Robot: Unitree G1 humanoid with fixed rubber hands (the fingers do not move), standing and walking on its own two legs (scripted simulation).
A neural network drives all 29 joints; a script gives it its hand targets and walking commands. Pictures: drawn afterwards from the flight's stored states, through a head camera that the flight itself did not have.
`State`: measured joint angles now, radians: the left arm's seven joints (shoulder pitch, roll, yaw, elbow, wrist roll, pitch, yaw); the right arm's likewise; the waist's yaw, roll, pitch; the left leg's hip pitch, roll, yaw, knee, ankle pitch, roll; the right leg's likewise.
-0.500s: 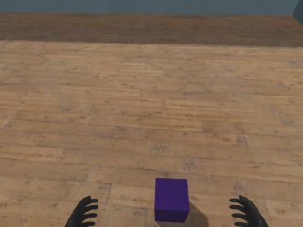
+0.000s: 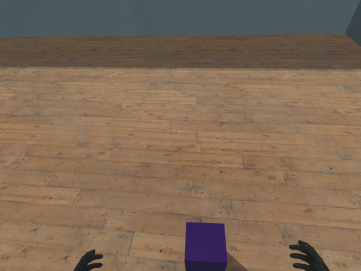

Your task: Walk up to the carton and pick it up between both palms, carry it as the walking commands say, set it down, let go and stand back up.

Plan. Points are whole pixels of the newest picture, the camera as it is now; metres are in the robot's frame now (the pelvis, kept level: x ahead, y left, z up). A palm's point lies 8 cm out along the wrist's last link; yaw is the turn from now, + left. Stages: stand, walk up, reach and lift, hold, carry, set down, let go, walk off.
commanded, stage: stand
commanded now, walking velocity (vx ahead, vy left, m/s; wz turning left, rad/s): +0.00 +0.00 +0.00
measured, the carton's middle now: (204, 251) +0.39 -0.05 -0.64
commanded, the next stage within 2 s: none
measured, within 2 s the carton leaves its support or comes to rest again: neither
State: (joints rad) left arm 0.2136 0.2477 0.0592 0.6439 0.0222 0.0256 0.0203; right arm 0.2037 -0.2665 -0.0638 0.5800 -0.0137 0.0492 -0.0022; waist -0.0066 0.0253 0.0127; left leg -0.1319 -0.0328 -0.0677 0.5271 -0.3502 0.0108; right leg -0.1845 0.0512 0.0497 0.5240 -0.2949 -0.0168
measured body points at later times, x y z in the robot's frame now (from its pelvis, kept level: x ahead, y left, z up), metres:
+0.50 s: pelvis -0.01 -0.01 +0.00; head -0.02 -0.02 +0.45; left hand +0.09 +0.27 -0.10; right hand +0.10 -0.29 -0.11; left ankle -0.04 +0.11 -0.73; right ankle -0.01 -0.11 -0.73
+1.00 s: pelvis -0.03 -0.02 +0.01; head -0.03 -0.03 +0.46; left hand +0.07 +0.28 -0.11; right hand +0.06 -0.31 -0.12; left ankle -0.04 +0.11 -0.73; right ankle -0.01 -0.11 -0.73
